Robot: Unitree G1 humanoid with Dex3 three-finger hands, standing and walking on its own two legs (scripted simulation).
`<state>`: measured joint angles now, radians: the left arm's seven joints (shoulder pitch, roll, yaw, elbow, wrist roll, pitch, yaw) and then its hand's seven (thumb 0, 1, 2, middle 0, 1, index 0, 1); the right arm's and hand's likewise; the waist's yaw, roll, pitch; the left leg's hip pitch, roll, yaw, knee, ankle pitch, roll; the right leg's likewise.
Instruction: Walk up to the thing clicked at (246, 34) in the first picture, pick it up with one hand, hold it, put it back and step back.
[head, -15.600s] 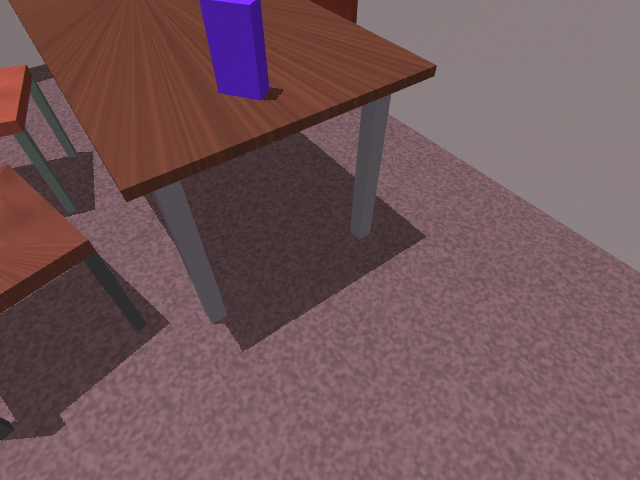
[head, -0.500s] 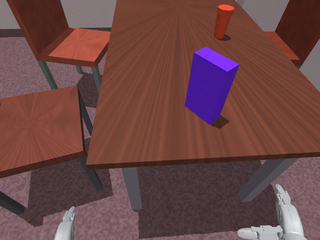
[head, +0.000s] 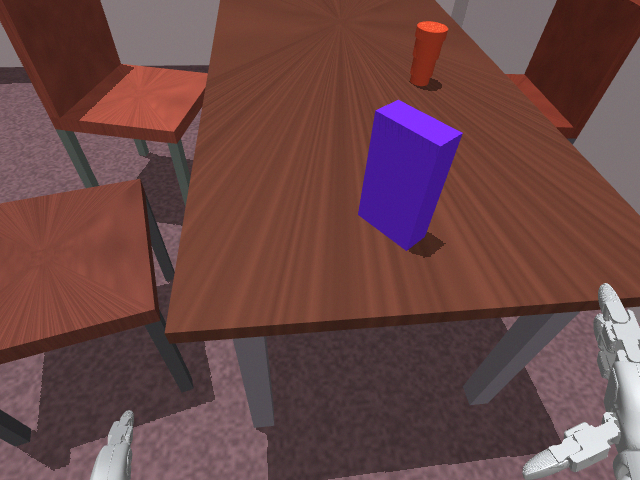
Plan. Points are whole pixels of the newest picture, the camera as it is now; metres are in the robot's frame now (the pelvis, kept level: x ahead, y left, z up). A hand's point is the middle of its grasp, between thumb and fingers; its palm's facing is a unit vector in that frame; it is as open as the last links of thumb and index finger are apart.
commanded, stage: rise first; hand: right
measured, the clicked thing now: (402, 179) +0.54 -0.15 +0.08
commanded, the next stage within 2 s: go down in 1.00 s
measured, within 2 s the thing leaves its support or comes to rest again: neither
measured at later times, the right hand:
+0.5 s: hand (606, 375) +0.17 -0.25 +0.15, palm faces +0.34 +0.84 -0.43, open 17.6 cm
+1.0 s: hand (621, 363) +0.17 -0.24 +0.18, palm faces +0.36 +0.82 -0.44, open 17.6 cm
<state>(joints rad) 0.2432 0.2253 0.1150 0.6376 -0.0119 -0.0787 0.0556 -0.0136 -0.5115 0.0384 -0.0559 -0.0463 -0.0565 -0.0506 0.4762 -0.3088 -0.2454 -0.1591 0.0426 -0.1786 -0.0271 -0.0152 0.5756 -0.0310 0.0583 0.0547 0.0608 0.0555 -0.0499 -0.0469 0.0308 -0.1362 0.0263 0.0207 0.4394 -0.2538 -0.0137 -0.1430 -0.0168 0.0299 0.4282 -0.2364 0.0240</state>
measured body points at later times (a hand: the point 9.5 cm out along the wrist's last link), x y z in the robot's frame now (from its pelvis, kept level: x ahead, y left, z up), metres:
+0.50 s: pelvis -0.01 -0.01 +0.00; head -0.02 +0.02 +0.45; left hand +0.15 +0.24 -0.10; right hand +0.15 -0.29 +0.17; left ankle -0.01 +0.13 -0.74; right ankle +0.00 -0.14 -0.74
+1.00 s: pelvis -0.01 +0.00 +0.00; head -0.03 +0.02 +0.45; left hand +0.15 +0.24 -0.09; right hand +0.15 -0.28 +0.20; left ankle -0.01 +0.13 -0.74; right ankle +0.00 -0.14 -0.74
